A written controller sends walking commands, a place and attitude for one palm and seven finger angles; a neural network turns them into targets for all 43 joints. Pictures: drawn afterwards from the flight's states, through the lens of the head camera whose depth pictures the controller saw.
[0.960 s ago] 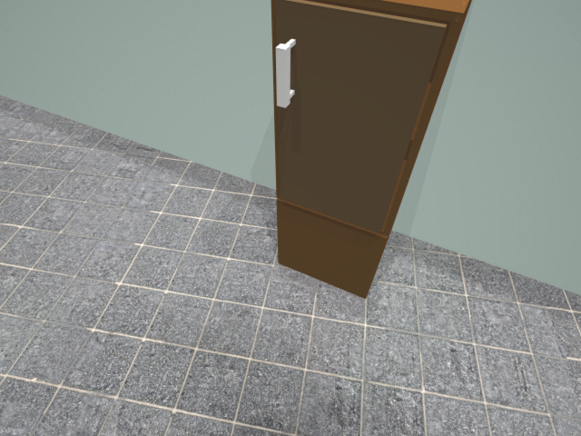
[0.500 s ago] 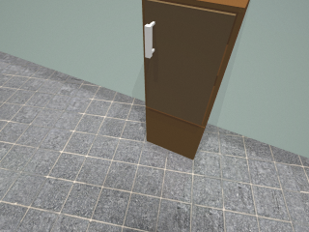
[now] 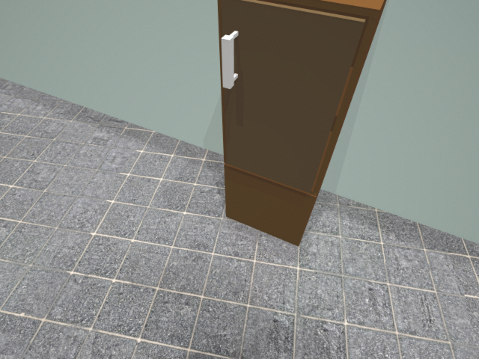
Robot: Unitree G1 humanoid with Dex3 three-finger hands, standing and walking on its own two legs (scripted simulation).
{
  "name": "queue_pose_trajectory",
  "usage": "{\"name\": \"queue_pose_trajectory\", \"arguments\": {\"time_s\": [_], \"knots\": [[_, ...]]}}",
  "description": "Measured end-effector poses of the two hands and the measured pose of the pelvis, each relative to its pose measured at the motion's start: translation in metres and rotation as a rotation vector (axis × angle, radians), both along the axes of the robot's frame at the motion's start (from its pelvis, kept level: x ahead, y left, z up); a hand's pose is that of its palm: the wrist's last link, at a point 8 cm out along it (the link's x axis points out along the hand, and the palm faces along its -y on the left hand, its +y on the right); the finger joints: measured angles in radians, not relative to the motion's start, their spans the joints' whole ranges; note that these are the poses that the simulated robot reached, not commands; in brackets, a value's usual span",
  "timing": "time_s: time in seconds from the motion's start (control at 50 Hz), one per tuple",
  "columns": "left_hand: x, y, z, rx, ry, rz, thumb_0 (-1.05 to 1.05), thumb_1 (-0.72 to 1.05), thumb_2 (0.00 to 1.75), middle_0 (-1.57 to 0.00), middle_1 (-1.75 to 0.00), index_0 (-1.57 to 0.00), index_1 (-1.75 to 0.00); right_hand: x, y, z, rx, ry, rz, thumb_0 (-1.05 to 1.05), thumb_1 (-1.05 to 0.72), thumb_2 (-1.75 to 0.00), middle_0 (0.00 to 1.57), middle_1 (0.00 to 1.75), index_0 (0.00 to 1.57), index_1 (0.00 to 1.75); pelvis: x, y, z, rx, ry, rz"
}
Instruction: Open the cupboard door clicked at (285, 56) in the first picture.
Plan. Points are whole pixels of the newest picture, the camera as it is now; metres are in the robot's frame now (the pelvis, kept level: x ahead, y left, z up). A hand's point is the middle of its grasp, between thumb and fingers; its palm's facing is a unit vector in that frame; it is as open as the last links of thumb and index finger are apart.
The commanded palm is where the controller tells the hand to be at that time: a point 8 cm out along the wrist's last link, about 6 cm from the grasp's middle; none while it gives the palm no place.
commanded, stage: turn to face it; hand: left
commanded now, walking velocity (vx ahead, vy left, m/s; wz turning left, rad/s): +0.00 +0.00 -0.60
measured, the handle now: (231, 60) +0.82 +0.07 +0.10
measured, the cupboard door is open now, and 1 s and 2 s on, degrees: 0 0 0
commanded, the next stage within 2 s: take the last steps up to it in 0.72 s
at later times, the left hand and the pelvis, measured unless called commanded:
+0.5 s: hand out of the picture +0.05 +0.19 -0.18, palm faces -0.14 -0.95 -0.28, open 7.4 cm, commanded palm none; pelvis -0.03 -0.01 -0.02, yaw -12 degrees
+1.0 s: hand out of the picture +0.10 +0.18 -0.18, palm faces -0.27 -0.94 -0.20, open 7.4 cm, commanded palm none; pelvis -0.01 +0.01 -0.01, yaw -19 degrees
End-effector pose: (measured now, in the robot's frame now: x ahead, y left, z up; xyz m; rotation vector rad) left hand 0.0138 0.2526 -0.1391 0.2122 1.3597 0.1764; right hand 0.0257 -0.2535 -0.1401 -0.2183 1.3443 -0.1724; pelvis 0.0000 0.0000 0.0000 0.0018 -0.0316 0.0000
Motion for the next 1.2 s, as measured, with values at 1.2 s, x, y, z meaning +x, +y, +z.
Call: {"name": "queue_pose_trajectory", "arguments": {"time_s": [1.2], "knots": [[0.074,-0.009,-0.008,-0.068,-0.015,-0.242,0.01,0.9,0.89,-0.2,-0.3,-0.2,-0.3,-0.097,0.051,-0.003,0.056,0.074,-0.356,0.01,-0.91,-0.9,0.2,0.3,0.2,0.3,0.022,0.023,-0.005,0.005,0.008,-0.296]]}}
